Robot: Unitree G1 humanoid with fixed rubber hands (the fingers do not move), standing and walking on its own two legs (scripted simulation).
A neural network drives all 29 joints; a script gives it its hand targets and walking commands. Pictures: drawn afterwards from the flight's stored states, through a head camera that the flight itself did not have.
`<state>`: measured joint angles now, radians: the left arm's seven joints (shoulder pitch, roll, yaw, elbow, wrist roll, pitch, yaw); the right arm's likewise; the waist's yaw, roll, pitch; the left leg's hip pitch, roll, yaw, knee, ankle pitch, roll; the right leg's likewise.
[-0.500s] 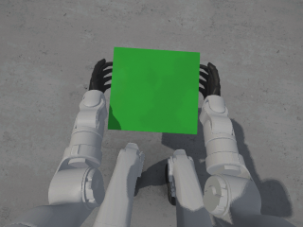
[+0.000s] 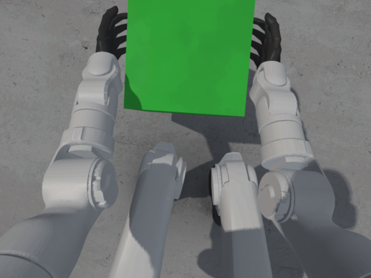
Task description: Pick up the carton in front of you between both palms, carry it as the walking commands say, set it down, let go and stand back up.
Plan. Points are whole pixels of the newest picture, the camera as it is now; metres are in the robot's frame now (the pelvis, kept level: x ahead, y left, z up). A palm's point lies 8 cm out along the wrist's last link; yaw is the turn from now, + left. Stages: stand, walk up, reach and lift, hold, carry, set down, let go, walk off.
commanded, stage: set down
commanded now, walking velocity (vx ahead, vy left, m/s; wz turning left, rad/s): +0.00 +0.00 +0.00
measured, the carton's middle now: (186, 68) +0.49 +0.06 -0.21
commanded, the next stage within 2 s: none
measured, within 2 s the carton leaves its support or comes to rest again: rests again in 1.18 s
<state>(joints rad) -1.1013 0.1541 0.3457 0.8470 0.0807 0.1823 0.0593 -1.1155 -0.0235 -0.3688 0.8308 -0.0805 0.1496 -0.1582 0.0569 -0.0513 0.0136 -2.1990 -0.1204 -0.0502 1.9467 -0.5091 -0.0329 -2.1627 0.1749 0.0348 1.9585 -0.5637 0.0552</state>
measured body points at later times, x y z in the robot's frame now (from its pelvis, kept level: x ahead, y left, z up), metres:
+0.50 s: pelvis +0.00 +0.00 -0.06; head +0.34 +0.03 +0.24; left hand +0.50 +0.22 -0.21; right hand +0.53 -0.09 -0.21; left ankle +0.11 +0.11 -0.40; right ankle +0.10 -0.11 -0.40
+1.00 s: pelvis +0.00 +0.00 -0.07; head +0.34 +0.03 +0.22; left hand +0.50 +0.21 -0.24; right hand +0.53 -0.09 -0.23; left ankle +0.11 +0.11 -0.40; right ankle +0.10 -0.11 -0.40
